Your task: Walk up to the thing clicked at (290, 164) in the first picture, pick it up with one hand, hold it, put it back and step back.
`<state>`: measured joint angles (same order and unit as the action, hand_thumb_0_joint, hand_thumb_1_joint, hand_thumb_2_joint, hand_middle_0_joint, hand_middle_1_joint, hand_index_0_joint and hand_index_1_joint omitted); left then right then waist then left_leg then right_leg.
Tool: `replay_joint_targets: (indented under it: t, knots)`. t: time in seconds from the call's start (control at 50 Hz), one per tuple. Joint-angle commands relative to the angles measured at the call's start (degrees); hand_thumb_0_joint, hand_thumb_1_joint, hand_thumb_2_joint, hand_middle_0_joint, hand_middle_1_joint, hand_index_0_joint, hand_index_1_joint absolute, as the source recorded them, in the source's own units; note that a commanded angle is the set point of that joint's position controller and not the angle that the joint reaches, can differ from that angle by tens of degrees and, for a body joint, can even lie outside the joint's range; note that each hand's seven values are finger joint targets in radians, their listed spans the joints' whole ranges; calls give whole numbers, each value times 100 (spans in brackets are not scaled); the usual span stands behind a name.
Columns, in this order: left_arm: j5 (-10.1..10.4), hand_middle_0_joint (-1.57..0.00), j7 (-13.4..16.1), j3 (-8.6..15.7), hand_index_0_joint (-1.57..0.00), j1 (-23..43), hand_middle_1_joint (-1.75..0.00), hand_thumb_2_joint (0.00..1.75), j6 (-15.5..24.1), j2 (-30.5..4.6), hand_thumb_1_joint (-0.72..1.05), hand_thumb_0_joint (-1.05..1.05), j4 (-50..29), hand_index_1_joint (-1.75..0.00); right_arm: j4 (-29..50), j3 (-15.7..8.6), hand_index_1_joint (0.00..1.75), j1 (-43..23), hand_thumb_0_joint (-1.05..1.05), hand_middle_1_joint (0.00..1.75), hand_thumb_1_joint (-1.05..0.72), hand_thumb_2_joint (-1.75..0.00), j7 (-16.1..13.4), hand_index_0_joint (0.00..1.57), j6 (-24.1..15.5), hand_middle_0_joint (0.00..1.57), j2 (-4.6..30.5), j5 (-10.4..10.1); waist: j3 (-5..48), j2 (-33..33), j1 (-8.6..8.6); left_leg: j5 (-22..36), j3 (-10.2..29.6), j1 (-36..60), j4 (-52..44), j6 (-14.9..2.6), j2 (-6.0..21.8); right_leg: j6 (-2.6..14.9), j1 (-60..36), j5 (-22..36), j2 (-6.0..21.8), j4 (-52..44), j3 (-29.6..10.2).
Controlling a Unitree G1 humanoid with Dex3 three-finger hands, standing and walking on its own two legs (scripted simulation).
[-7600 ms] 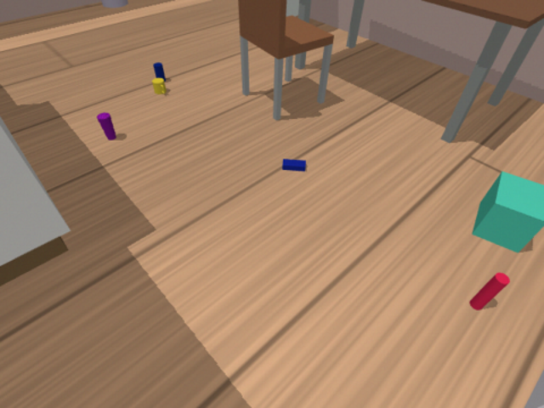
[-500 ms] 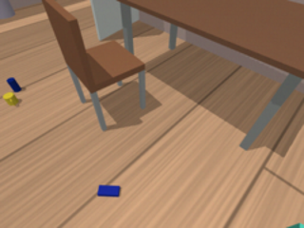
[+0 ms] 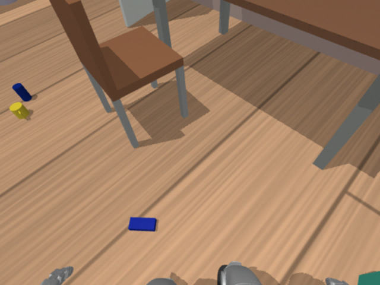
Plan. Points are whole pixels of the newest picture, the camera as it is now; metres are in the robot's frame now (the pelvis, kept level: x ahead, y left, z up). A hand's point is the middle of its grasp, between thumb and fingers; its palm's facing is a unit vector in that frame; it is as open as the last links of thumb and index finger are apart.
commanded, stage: walk up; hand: left
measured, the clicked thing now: (142, 224) +0.46 +0.29 -0.73
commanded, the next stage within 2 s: stand in 0.68 s
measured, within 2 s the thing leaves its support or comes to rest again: neither
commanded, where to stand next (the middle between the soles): +0.04 +0.03 m, yaw -1 degrees
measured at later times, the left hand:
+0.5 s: hand out of the picture -0.02 +0.29 -0.14, palm faces +0.04 -0.94 -0.34, open 7.4 cm
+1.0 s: hand out of the picture +0.09 +0.23 -0.12, palm faces -0.04 -0.94 -0.34, open 7.4 cm
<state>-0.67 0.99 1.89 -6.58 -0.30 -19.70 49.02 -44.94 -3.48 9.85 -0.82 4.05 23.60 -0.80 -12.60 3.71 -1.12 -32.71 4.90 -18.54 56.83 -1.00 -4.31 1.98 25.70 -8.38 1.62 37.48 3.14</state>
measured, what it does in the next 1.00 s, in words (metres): steps on the spot: left foot, then right foot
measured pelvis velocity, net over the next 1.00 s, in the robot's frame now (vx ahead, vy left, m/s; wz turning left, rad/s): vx -0.03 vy -0.01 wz -0.03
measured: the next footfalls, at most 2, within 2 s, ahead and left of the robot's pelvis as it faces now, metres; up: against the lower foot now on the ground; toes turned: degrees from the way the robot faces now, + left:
left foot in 0.26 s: -0.06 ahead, +0.13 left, +0.00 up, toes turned +3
right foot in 0.64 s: -0.01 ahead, -0.12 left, +0.00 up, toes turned -2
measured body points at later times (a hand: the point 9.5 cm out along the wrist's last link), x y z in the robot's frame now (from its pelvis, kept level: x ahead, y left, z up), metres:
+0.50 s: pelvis -0.07 +0.01 +0.02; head -0.05 +0.04 +0.47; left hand -0.02 +0.34 -0.11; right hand -0.04 -0.32 -0.08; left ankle -0.10 +0.13 -0.71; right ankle -0.05 -0.13 -0.65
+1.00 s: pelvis -0.03 -0.01 +0.02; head -0.02 -0.02 +0.47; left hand +0.09 +0.28 -0.09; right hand +0.07 -0.30 -0.10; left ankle +0.01 +0.13 -0.71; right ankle -0.05 -0.12 -0.71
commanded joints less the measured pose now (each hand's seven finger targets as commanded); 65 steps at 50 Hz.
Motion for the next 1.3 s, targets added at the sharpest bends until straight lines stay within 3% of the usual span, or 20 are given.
replay_joint_targets:
  t: [0.0,0.12,0.2,0.24,0.26,0.28,0.3,0.36,0.38,0.52,0.6,0.62,0.64,0.66,0.7,0.82,0.88,0.96,1.16,1.28]
  knots:
    - [-49,-20,198,518,-20,27,-30,90,75,-1661,90,0,-689,-30,58,-385,30,1220,0,30,-90,-90,-83,20,69,20,1138,17,1784,-1403,39,26,578,-493,2196,98,-50,1112,-1046,1110,1760,-1527,-2161]
    - [-260,-20,144,500,-20,238,-30,90,-77,-1308,90,0,-820,-30,-136,-248,30,1139,0,30,-90,-90,-29,20,-85,20,1053,53,2260,-1809,266,198,-249,-798,461,331,22,822,-1805,-1592,1013,-1412,-1091]
    - [-264,-20,35,653,-20,170,-30,90,-288,-1711,90,0,-743,-30,-526,-268,30,1553,0,30,-90,-90,7,20,-216,20,1153,143,2073,-2208,196,14,-855,240,-1939,103,186,685,-1200,-2680,1292,-1538,-1349]
    - [-162,-20,-10,567,-20,-23,-30,90,-367,-1572,90,0,-600,-30,-827,-320,30,1782,0,30,-90,-90,39,20,-232,20,1108,257,1639,-1409,73,712,-833,1282,-2788,-81,104,142,129,-3070,947,-1094,-1045]
    - [-99,-20,-7,470,-20,-111,-30,90,-374,-1283,90,0,-581,-30,-747,-331,30,1560,0,30,-90,-90,59,20,-223,20,1287,361,1124,-196,65,-494,654,1013,-3541,-365,731,-105,1094,-3254,468,61,-743]
    - [-17,-20,13,501,-20,154,-30,90,-313,-1197,90,0,-601,-30,-311,-400,30,677,0,30,-90,-90,65,20,-219,20,1965,437,533,1375,28,-2256,3244,-448,-4673,-1042,2534,-229,1651,-2483,-478,1804,-157]
    - [-99,-20,51,709,-20,814,-30,90,-236,-1736,90,0,-572,-30,-218,-460,30,153,0,30,-90,-90,41,20,-285,20,2203,336,-200,1115,-209,-2707,3829,-2219,-5215,-1648,3087,-213,703,-2432,-149,2631,-1163]
    - [158,-20,-100,587,-20,-479,-30,90,-209,-1274,90,0,43,-30,-210,-130,30,-628,0,30,-90,-90,-95,20,-592,20,1221,452,92,44,669,728,916,-974,-4115,-527,1363,-60,528,-1033,-626,2848,-1633]
    - [99,-20,-114,566,-20,-746,-30,90,-218,-1337,90,0,136,-30,-300,-184,30,-255,0,30,-90,-90,-88,20,-642,20,1255,414,415,136,562,661,722,-200,-4130,-308,1329,-65,727,-985,-670,2774,-1356]
    - [-74,-20,-312,456,-20,45,-30,90,276,-1538,90,0,-302,-30,-367,-462,30,1114,0,30,-90,-90,150,20,-635,20,1579,382,828,741,-501,120,1116,2368,-3914,-1311,1986,-310,1085,-2029,-96,253,-450]
    - [-78,-20,-252,422,-20,-1036,-30,90,456,-1326,90,0,109,-30,-122,-379,30,809,0,30,-90,-90,225,20,-566,20,1488,289,927,602,103,2293,224,1298,-2695,-1047,1629,52,-1048,-1266,-371,-1528,95]
    - [-51,-20,-196,486,-20,-1825,-30,90,503,-1436,90,0,356,-30,13,-286,30,579,0,30,-90,-90,232,20,-556,20,1179,247,1198,-24,531,2689,-187,640,-1544,-798,1284,59,-2255,-564,-216,-1968,-168]
    - [-81,-20,-117,642,-20,-2461,-30,90,543,-1951,90,0,465,-30,261,-152,30,424,0,30,-90,-90,231,20,-578,20,814,169,1454,-1096,781,1951,-435,-703,-184,-463,799,230,-3368,-731,522,-2119,-1667]
    - [-21,-20,-45,385,-20,-1198,-30,90,590,-2038,90,0,270,-30,356,12,30,-100,0,30,-90,-90,84,20,-563,20,173,-5,905,-1906,297,245,-235,-1169,-802,-87,232,534,-2265,2449,2049,-2198,-3188]
    - [2,-20,3,320,-20,-457,-30,90,507,-1757,90,0,82,-30,207,-177,30,-72,0,30,-90,-90,-36,20,-522,20,959,-56,675,-1298,83,-210,194,-77,-636,-228,531,1345,-999,2968,1819,-1635,-2579]
    - [119,-20,59,152,-20,-383,-30,90,395,-1515,90,0,142,-30,-447,-132,30,335,0,30,-90,-90,14,20,-464,20,763,57,1530,-1402,21,1665,-386,658,-2404,6,507,364,-2127,3720,889,-1103,-954]
    - [148,-20,55,145,-20,-203,-30,90,271,-1379,90,0,174,-30,-555,-123,30,74,0,30,-90,-90,25,20,-523,20,881,92,1625,-926,62,4022,-14,1668,-3188,-52,799,-8,-1370,1644,513,-1128,-749]
    - [77,-20,-9,66,-20,61,-30,90,198,-1388,90,0,478,-30,-752,-40,30,-631,0,30,-90,-90,87,20,-536,20,918,89,816,-493,148,2110,266,856,-3477,-92,1013,19,-1108,-1219,481,-2138,-1090]
    - [86,-20,-71,73,-20,357,-30,90,310,-1255,90,0,955,-30,-1322,76,30,-763,0,30,-90,-90,66,20,-717,20,792,98,1744,-233,149,4142,144,1405,-3617,-59,1207,-120,-2286,1163,532,-1888,-826]
    - [66,-20,-72,49,-20,466,-30,90,261,-1179,90,0,1131,-30,-1517,89,30,-885,0,30,-90,-90,35,20,-691,20,877,103,1743,-168,125,3984,93,1483,-3770,-37,1220,-147,-2248,912,523,-2057,-814]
